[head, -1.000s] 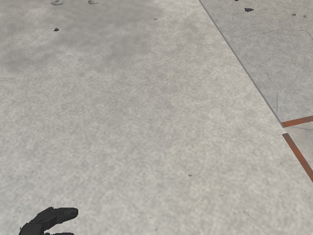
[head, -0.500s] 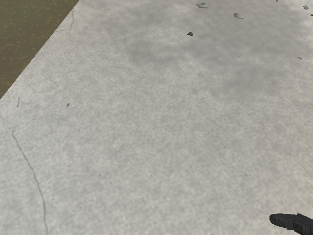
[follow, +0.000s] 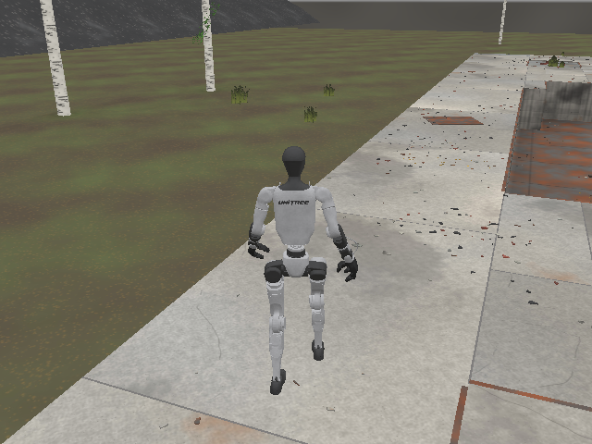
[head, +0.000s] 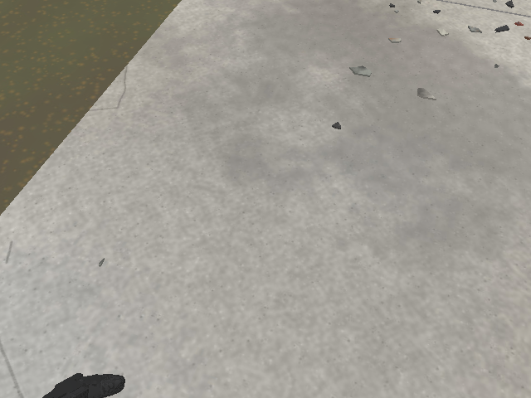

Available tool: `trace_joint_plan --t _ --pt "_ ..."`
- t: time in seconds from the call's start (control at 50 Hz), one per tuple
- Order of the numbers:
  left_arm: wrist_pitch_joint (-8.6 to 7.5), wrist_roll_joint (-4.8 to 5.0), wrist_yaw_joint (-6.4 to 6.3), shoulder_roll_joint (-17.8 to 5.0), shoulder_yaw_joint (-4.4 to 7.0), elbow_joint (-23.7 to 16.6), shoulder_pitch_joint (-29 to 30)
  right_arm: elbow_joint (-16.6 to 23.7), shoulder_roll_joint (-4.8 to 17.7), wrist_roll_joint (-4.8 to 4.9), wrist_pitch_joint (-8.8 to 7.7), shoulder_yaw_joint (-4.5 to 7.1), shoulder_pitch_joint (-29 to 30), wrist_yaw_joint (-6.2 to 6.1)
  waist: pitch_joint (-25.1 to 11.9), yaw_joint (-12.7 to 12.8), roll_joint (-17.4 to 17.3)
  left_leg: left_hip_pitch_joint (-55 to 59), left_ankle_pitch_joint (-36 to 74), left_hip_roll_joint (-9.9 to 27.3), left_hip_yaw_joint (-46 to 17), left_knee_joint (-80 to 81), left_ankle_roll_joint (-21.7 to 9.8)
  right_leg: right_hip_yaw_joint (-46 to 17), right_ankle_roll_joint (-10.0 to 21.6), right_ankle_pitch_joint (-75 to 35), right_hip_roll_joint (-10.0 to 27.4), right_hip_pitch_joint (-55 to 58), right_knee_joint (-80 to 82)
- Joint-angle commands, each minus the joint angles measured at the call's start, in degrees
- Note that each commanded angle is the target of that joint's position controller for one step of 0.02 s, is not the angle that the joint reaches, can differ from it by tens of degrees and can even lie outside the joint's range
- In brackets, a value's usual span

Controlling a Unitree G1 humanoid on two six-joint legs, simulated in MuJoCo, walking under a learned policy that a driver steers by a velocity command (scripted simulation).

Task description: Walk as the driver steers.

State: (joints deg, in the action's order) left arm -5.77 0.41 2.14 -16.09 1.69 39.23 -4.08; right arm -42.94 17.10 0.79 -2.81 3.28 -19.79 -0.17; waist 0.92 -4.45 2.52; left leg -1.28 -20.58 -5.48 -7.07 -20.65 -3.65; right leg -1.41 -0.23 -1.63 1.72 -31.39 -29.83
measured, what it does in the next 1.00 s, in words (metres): walks ahead, turning right: right foot, then left foot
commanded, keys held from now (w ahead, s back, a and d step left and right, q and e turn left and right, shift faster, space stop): w+e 1.00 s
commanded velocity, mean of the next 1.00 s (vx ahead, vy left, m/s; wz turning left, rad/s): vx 0.50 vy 0.00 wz -0.46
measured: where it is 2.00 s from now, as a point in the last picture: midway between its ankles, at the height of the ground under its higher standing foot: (349, 295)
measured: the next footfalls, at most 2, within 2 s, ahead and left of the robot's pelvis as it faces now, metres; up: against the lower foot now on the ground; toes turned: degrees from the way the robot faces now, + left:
right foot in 0.06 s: +0.20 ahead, -0.12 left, +0.00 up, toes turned -1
left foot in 0.54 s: +0.50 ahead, +0.04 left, +0.00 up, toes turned -21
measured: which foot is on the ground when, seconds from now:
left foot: down 0.00-0.08, up 0.10-0.52, down 0.54-1.00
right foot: up 0.00-0.04, down 0.06-0.56, up 0.58-1.00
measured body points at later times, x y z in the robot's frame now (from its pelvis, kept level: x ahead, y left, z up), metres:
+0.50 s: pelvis +0.28 -0.04 +0.00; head +0.31 -0.06 +0.45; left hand +0.35 +0.25 -0.11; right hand +0.48 -0.31 -0.06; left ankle +0.47 +0.06 -0.71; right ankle +0.16 -0.12 -0.74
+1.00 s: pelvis +0.53 -0.12 -0.01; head +0.56 -0.15 +0.44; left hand +0.85 -0.04 -0.08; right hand +0.39 -0.38 -0.13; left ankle +0.47 +0.06 -0.74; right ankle +0.61 -0.31 -0.71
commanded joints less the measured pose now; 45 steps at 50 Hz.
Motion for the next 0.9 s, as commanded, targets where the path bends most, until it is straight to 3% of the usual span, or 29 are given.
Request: trace_joint_plan --t 0.02,0.04,0.06,0.08,0.1,0.12,0.14,0.16,0.2,0.24,0.3,0.36,0.42,0.48,0.52,0.54,0.56,0.58,0.6,0.62,0.64,0.66,0.7,0.76,0.82,0.9 --pt "-1.05 0.34 0.28 -7.5 2.40 -4.5 1.7 1.3 9.7 -0.07 -0.04 2.62 -0.9 -0.36 0.2 2.1 -8.7 3.2 36.9 17.7 -6.5 -1.5 -6.6 1.6 4.0 6.7 -0.9 2.7 1.7" --pt "-1.05 0.15 0.09 -9.0 3.40 -2.6 -5.0 1.4 9.2 -0.29 0.23 2.32 -0.1 -0.47 -4.4 5.6 -7.4 2.8 46.7 14.9 -3.3 -9.8 -5.3 3.1 5.9 4.9 -2.7 11.9 3.1" --pt "-0.99 -0.28 -0.02 -11.5 4.17 -1.1 -13.7 2.5 7.7 -1.09 0.34 1.48 0.0 -0.84 -12.3 9.3 -4.2 -3.9 42.4 12.3 -0.4 -23.3 -3.4 -4.0 9.3 0.9 2.8 26.8 1.1" --pt "-0.63 -0.60 0.15 -16.9 5.61 -0.5 -18.8 3.8 4.2 -1.07 -0.60 0.38 -6.2 -0.73 -19.3 7.6 9.1 -25.4 18.0 3.2 4.5 -44.7 1.9 -29.1 18.8 8.6 14.6 47.0 3.8" --pt "-0.38 1.05 0.68 -12.9 4.70 0.5 -20.3 4.2 5.1 -1.19 -1.63 0.10 -4.7 -0.39 -19.2 8.4 12.4 -37.4 -9.9 1.0 0.6 -51.4 2.8 -44.5 20.4 20.9 17.4 51.5 12.7" --pt "-0.09 1.26 0.42 -9.7 3.70 -0.1 -17.2 5.2 8.5 0.31 -2.46 0.89 0.9 0.24 -10.8 9.0 6.6 -42.8 -6.8 4.6 -1.3 -54.0 2.2 -39.1 17.7 26.4 16.7 45.9 13.9" --pt "0.38 0.38 0.15 -8.9 3.42 -1.1 -14.4 6.1 8.2 0.53 -3.13 0.64 5.3 0.53 -5.7 8.7 1.3 -42.6 -2.8 6.7 0.0 -52.0 1.8 -32.7 16.2 23.4 14.3 38.5 14.7" --pt "0.73 0.00 0.05 -8.2 3.09 -1.3 -12.6 6.7 7.6 -0.51 -3.56 0.68 7.7 0.61 -1.5 7.5 -1.9 -41.9 0.0 8.3 0.8 -47.4 2.0 -28.0 15.6 17.9 12.0 32.1 15.9" --pt "0.79 -0.40 -0.41 -7.2 2.64 -2.0 -11.0 6.7 6.6 -1.80 -3.50 0.90 6.6 0.47 -1.4 4.8 0.5 -36.5 3.8 9.9 1.2 -40.6 3.2 -23.2 15.0 8.5 8.5 26.5 17.6" --pt "0.79 0.01 -0.99 -7.9 2.88 -1.8 -11.2 6.5 5.4 -2.01 -3.01 0.66 5.9 0.25 -1.9 4.1 2.0 -35.0 4.9 9.6 2.6 -36.5 5.1 -19.9 15.7 2.3 7.3 23.9 18.2" --pt "1.11 0.51 -2.08 -9.8 3.62 -0.7 -13.3 7.9 3.8 -1.90 -2.70 0.00 11.8 -0.14 -0.5 5.6 1.3 -34.4 13.3 8.5 3.2 -25.3 7.2 -16.1 14.8 -1.0 5.4 20.7 18.5" --pt "1.90 0.95 -2.85 -10.3 3.87 0.6 -16.2 8.9 2.6 -1.47 -3.24 -0.46 17.9 0.34 -0.3 7.9 2.0 -29.7 23.0 6.1 3.4 -14.6 7.8 -14.7 12.5 0.8 3.4 18.7 17.2" --pt "2.69 1.34 -3.22 -10.1 3.96 1.8 -19.2 9.9 3.2 -0.71 -3.90 -0.23 22.3 1.04 -0.2 9.2 2.2 -27.3 24.9 4.6 2.6 -9.6 7.2 -17.9 11.8 2.9 4.4 20.9 14.8" --pt "3.50 1.33 -3.61 -9.9 4.17 2.0 -19.2 10.0 5.0 -0.37 -4.58 0.59 22.5 1.43 -0.3 8.0 3.4 -24.9 20.2 4.3 1.2 -5.8 5.6 -22.7 10.7 3.6 6.1 25.3 10.7" --pt "3.89 1.14 -3.55 -9.3 4.15 1.5 -17.5 8.5 6.8 -0.33 -5.01 1.68 16.4 1.07 -2.4 4.4 4.5 -15.9 18.2 4.5 2.5 -2.6 3.0 -23.1 9.1 -1.0 4.9 24.8 5.5" --pt "3.78 0.75 -3.25 -7.2 3.38 0.7 -16.6 7.5 8.7 -1.01 -5.22 2.54 10.0 0.61 -7.9 1.1 3.2 -4.2 17.9 8.4 0.2 -3.1 0.4 -20.6 7.4 -1.7 2.1 21.5 -3.4" --pt "3.58 -0.58 -3.18 -3.8 2.17 -0.6 -17.5 6.7 12.1 -1.43 -4.92 3.42 0.7 0.02 -16.8 -1.9 -4.5 11.3 14.9 18.8 -10.4 -4.7 -3.1 -14.8 5.2 11.8 -2.5 13.2 -19.6" --pt "3.10 1.45 -3.11 -1.8 1.38 -2.0 -25.6 4.5 14.4 -1.46 -3.97 4.02 -1.6 0.53 -20.8 2.4 -23.4 24.1 2.1 29.5 -35.6 0.4 -11.6 -9.3 2.5 37.0 -7.8 -6.2 -34.9" --pt "3.21 2.08 -3.34 -7.9 2.50 -0.2 -24.1 5.6 8.5 -0.45 -3.67 2.85 0.7 0.74 -14.5 1.2 -14.9 19.2 -7.7 28.7 -35.5 2.6 -9.9 -10.2 1.7 34.1 -2.5 -11.9 -41.1" --pt "3.49 1.66 -3.24 -10.3 3.29 -0.9 -18.0 5.9 5.7 -0.40 -3.39 2.10 2.9 0.52 -7.4 0.0 -9.5 12.3 -4.9 25.9 -26.0 3.5 -7.6 -8.6 1.2 28.5 -1.0 -12.9 -42.1" --pt "3.69 1.14 -3.26 -9.4 3.32 -1.3 -15.4 5.8 5.1 -0.89 -3.21 1.72 5.3 0.57 -3.6 1.0 -5.8 5.8 2.7 23.5 -19.4 4.9 -6.7 -7.1 0.5 24.6 0.8 -11.2 -41.2" --pt "3.68 0.63 -3.02 -8.7 3.47 -2.1 -13.5 5.2 4.1 -1.12 -3.10 1.44 6.7 0.57 -0.9 1.8 -5.9 1.5 8.1 21.6 -14.8 6.3 -6.6 -6.8 0.2 22.1 2.2 -10.6 -38.9" --pt "4.14 1.26 -2.37 -6.3 3.23 -2.7 -13.8 4.3 3.7 -1.47 -3.44 1.32 7.6 0.47 -0.1 3.4 -8.8 -3.4 12.9 19.4 -8.0 9.1 -6.3 -5.5 -0.1 19.8 4.1 -7.4 -36.9" --pt "4.63 0.91 -2.04 -4.3 2.66 -4.6 -11.0 2.6 5.4 -0.95 -3.96 2.02 7.4 0.48 1.0 3.6 -7.6 -4.9 18.7 20.0 -2.1 11.9 -7.9 -4.4 -1.1 16.5 5.3 -9.5 -32.3" --pt "4.22 0.86 -1.31 -3.8 2.25 -5.5 -8.1 1.4 7.1 -1.03 -3.70 2.45 7.6 0.38 1.1 3.1 -6.2 -3.6 24.4 19.3 4.3 12.3 -7.5 -3.5 -1.2 7.9 5.5 -9.5 -23.9" --pt "3.45 0.86 0.15 -2.8 1.61 -7.6 -0.7 -0.4 9.0 -0.42 -2.91 2.70 5.2 0.11 2.6 0.3 -5.1 -1.7 26.6 18.7 10.8 11.9 -5.7 0.4 0.3 -0.2 3.9 -6.1 -12.0"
